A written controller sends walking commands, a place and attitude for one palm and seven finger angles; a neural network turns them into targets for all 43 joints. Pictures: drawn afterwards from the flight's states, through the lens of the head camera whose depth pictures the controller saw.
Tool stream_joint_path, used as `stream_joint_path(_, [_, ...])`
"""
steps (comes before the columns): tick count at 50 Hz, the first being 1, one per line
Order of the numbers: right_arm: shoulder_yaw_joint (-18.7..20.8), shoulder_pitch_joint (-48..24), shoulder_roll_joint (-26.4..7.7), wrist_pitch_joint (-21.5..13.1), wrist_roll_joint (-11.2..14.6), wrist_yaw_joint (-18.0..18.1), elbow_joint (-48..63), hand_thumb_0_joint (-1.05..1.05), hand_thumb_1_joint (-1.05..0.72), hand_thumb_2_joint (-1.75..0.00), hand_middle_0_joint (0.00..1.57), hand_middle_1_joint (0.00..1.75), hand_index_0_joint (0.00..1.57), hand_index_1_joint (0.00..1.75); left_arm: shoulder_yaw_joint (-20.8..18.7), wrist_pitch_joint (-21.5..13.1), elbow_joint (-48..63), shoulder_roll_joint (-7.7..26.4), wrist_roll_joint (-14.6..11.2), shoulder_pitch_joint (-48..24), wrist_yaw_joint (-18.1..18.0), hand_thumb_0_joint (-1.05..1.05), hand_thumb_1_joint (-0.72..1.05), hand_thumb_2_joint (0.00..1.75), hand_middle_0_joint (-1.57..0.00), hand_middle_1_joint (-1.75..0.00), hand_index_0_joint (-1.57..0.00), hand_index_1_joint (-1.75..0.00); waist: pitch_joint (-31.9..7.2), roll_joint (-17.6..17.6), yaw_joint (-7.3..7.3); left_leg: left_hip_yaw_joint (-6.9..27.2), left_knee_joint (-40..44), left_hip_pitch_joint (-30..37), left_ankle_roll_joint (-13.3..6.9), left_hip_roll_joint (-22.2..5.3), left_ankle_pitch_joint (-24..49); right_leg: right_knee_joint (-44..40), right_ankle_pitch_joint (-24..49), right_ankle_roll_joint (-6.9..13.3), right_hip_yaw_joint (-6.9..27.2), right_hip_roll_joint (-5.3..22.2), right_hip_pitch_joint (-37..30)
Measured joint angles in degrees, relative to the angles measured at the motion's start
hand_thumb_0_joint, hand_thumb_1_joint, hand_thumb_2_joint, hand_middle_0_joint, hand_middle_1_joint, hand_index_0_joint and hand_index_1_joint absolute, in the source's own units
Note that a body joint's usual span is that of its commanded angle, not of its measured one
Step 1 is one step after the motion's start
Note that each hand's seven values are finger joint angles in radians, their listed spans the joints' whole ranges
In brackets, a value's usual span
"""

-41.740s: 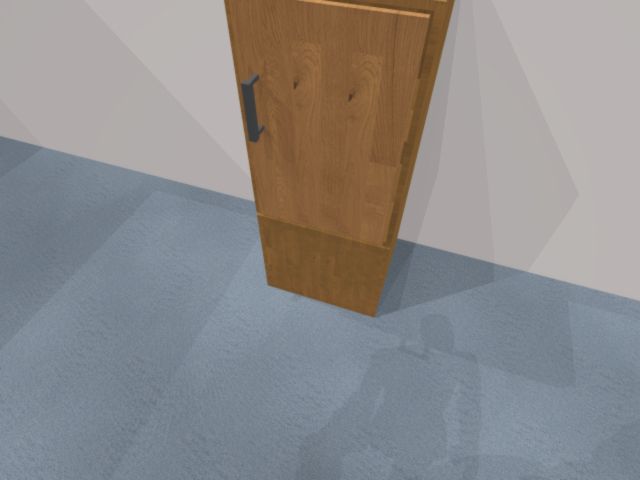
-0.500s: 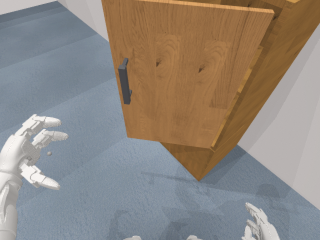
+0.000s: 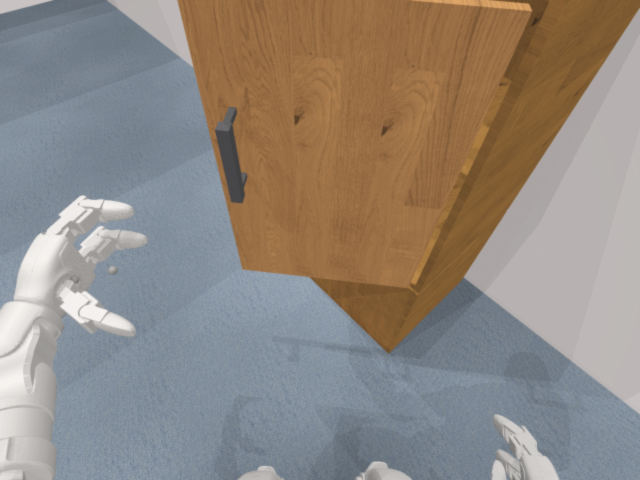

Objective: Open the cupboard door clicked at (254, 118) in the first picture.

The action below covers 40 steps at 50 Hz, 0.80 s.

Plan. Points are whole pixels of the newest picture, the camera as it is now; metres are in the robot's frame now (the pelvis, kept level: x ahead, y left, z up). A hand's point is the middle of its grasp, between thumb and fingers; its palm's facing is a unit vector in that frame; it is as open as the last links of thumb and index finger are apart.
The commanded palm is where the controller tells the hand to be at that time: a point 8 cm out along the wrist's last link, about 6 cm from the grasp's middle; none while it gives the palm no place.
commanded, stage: move the hooked fingers beside the handle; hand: left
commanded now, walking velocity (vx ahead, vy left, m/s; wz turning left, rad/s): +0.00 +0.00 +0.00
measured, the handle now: (234, 157) +0.54 +0.15 +0.07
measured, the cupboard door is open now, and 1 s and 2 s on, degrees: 41 41 41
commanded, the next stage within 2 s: slide the fingers in behind the handle in 2.00 s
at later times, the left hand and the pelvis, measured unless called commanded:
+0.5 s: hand (144, 230) +0.40 +0.24 +0.07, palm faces -0.07 -1.00 +0.00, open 14.0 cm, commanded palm +0.38 +0.29 +0.07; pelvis +0.00 +0.01 +0.00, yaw -1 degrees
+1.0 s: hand (172, 197) +0.46 +0.23 +0.07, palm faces -0.07 -1.00 +0.00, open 14.0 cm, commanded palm +0.45 +0.28 +0.07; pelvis +0.00 +0.01 -0.01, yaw -1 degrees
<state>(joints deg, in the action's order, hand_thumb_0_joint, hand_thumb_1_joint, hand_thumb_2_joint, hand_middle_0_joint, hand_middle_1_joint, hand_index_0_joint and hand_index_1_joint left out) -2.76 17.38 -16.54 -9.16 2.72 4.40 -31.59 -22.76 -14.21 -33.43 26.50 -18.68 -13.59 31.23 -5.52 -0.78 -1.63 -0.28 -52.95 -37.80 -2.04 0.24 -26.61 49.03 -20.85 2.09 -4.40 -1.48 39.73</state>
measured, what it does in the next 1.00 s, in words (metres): stands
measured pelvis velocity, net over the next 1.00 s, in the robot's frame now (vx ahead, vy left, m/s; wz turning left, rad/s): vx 0.00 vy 0.01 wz -0.02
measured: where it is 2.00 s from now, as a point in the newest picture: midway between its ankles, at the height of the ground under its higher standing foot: outside the picture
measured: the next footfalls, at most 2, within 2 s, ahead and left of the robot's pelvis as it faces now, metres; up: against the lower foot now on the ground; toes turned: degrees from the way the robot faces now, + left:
none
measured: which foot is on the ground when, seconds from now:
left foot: down 0.00-1.00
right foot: down 0.00-1.00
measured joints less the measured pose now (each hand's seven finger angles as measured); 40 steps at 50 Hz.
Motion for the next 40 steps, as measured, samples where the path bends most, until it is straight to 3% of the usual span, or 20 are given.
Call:
stream_joint_path(12, [0.6, 2.2, 0.1, 2.7, 0.0, -0.6, -0.9, 0.01, -0.90, -0.89, 0.20, 0.30, 0.20, 0.30, -0.2, -1.6, -4.0, -0.2, 1.2, -3.5, -1.8, -0.02, -0.50, 0.30, -0.30, -1.20, -0.30, -1.20, -0.5, 0.0, -1.01, -0.8, 0.6, -0.7, -0.3, 0.0, 0.0, -0.4, 0.2, -0.4, 0.8, 0.0, 1.1])
stream_joint_path(40, [0.6, 3.6, 0.4, 8.9, -0.7, -1.9, -2.4, 0.01, -0.90, -0.89, 0.20, 0.30, 0.20, 0.30, 1.2, -5.0, -21.2, 1.4, 6.4, -21.4, -5.9, -0.02, -0.50, 0.30, -0.30, -1.20, -0.30, -1.20, -0.9, 0.3, -3.47, -1.3, -1.7, -5.7, -1.0, 0.1, -0.7, 1.3, 0.0, -1.0, 1.2, 0.0, 5.8])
